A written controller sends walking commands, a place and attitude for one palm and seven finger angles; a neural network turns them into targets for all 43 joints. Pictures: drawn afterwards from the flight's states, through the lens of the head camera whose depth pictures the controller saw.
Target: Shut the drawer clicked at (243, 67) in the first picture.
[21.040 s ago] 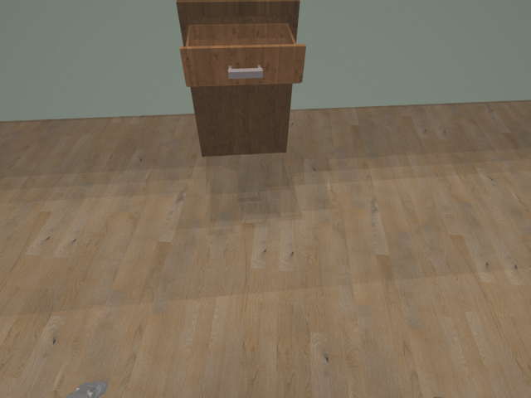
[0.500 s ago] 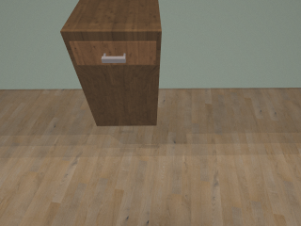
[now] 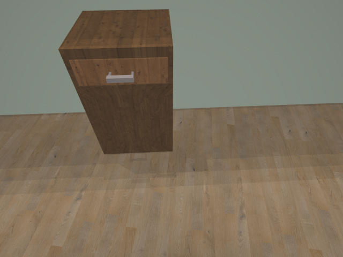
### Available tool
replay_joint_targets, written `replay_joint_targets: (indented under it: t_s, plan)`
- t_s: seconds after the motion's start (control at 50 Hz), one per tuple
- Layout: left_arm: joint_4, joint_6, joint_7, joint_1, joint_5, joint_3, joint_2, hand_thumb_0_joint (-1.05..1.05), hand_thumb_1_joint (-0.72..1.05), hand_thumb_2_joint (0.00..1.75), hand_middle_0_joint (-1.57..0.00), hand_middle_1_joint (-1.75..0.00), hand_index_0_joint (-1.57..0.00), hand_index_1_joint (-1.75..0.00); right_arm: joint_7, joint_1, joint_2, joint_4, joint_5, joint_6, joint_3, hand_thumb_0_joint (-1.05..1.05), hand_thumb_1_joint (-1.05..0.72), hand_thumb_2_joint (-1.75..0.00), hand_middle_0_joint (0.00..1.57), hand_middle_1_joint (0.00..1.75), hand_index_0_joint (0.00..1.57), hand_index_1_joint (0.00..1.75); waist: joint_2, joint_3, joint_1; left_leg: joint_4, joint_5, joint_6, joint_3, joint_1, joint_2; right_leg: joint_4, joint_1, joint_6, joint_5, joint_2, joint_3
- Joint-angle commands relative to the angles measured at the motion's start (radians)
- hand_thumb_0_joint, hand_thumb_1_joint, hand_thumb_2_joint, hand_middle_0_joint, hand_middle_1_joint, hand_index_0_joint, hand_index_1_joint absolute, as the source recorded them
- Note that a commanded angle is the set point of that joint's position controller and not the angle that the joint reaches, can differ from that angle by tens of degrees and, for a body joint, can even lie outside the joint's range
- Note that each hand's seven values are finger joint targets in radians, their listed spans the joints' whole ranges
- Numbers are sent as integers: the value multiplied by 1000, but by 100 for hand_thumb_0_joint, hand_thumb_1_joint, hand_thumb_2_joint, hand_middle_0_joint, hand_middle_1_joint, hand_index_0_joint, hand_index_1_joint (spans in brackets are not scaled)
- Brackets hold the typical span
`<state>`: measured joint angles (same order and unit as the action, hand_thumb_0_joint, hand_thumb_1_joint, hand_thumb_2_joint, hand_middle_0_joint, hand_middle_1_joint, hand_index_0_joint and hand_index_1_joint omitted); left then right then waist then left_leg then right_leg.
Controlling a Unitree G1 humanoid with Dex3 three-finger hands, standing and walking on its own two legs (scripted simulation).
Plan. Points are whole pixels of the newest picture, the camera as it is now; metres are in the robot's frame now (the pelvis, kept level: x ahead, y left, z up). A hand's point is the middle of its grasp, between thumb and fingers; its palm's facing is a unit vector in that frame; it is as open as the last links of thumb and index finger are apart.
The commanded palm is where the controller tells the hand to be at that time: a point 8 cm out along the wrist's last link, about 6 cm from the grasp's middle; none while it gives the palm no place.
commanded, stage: let the arm hang, fingers relaxed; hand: left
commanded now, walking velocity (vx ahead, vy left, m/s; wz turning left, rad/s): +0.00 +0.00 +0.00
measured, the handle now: (120, 76) +0.88 +0.29 -0.10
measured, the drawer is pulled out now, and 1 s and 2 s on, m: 0.00 0.00 0.00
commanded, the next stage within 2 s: look to check the result in 0.04 s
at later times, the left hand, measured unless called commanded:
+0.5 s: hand out of the picture +0.04 +0.19 -0.17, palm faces +0.02 -0.96 -0.27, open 7.4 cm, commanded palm none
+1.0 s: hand out of the picture +0.07 +0.20 -0.16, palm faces +0.00 -0.96 -0.29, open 7.4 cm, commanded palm none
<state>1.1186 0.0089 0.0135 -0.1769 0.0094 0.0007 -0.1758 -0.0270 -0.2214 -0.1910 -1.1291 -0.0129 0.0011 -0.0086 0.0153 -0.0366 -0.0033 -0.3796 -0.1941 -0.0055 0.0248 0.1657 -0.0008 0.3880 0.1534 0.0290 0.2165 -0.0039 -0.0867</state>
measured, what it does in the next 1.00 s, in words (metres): stands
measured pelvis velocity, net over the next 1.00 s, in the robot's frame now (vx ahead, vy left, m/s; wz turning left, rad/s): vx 0.02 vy -0.02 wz -0.01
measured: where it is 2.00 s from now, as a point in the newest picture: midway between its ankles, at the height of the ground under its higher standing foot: outside the picture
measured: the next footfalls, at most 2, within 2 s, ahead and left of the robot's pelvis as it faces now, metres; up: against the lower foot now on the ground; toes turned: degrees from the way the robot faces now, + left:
none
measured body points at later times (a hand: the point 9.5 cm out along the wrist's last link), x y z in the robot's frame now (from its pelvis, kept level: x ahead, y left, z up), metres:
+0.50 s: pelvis +0.01 -0.01 +0.00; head +0.03 -0.03 +0.45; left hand +0.04 +0.24 -0.15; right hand +0.04 -0.26 -0.16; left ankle +0.01 +0.12 -0.74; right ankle +0.00 -0.10 -0.75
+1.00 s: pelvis +0.02 -0.02 +0.00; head +0.03 -0.03 +0.45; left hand +0.07 +0.25 -0.14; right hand +0.05 -0.29 -0.16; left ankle +0.01 +0.12 -0.74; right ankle +0.00 -0.10 -0.75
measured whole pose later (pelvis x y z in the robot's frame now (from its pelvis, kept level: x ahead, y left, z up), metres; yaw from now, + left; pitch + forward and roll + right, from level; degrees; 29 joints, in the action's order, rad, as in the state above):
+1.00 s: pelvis +0.02 -0.02 +0.00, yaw -1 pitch -1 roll +0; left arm 1.13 0.02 0.01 -0.16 0.01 0.02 -0.24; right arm -0.03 -0.19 -0.26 -1.13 -0.01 0.00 -0.02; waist 0.03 -0.04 0.00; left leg -0.33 -0.20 0.03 0.03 0.11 -0.04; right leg 0.33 0.09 0.06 0.21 0.03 -0.08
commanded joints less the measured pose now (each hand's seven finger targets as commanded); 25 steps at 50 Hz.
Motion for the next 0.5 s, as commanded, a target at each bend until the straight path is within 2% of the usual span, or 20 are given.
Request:
replay_joint_targets:
  t_s: [0.0,0.16,0.3,0.48]
  plan:
    - [-23,14,15,-57,0,38,-163,0,90,90,-20,-30,-20,-30,-6,-46,-114,28,-4,14,-17,0,-90,-90,20,30,20,30,9,18,4,56,152,-21,-91,1,-101,-81,-13,21,-118,-119,107]
    - [-17,16,17,-58,0,40,-164,0,90,90,-20,-30,-20,-30,-11,-41,-125,28,-2,11,-21,0,-90,-90,20,30,20,30,-15,8,0,53,159,-20,-83,-22,-106,-92,-10,24,-153,-118,109]
    - [-13,18,17,-57,-1,41,-180,0,90,90,-20,-30,-20,-30,-12,-40,-139,26,-1,11,-22,0,-90,-90,20,30,20,30,-17,26,-1,54,163,-19,-77,-40,-110,-95,-24,25,-177,-120,109]
    - [-14,19,16,-43,-1,42,-199,0,90,90,-20,-30,-20,-30,-10,-20,-159,29,-2,8,-23,0,-90,-90,20,30,20,30,-26,2,-1,62,142,-17,-74,-43,-111,-111,-14,24,-168,-120,119]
